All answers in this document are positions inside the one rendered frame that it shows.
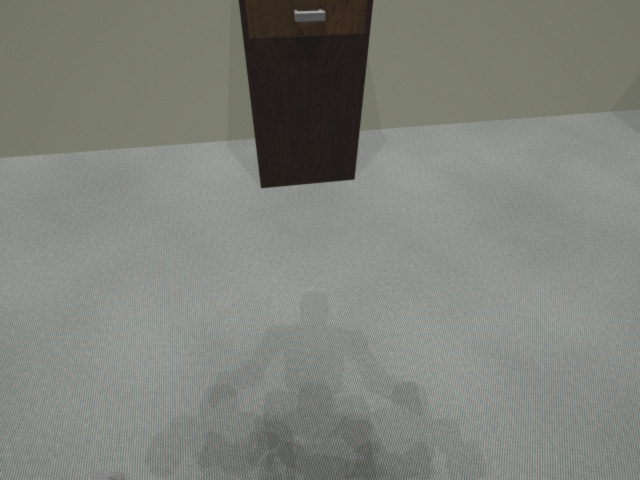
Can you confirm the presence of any cabinet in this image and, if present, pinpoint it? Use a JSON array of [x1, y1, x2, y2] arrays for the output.
[[239, 0, 373, 188]]

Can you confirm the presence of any handle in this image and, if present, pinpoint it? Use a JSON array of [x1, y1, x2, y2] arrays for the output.
[[294, 9, 326, 22]]

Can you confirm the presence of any drawer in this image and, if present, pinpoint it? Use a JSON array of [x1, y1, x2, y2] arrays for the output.
[[245, 0, 367, 37]]

